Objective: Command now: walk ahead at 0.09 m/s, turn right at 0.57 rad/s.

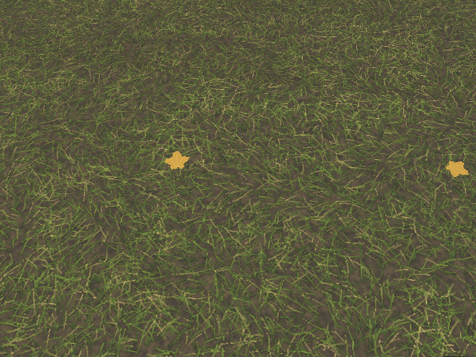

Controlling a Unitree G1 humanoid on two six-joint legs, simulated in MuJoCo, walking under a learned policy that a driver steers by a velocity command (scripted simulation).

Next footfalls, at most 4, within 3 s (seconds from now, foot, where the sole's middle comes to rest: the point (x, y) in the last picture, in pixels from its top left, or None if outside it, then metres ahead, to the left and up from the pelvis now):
0.14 left None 0.15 0.15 -0.78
0.56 right None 0.04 -0.10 -0.78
0.94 left None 0.12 0.12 -0.78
2.58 left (279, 333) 0.48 -0.04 -0.78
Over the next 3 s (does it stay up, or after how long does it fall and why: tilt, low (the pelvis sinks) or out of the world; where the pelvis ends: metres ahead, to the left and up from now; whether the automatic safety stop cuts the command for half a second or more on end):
stays up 0.48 -0.14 0.01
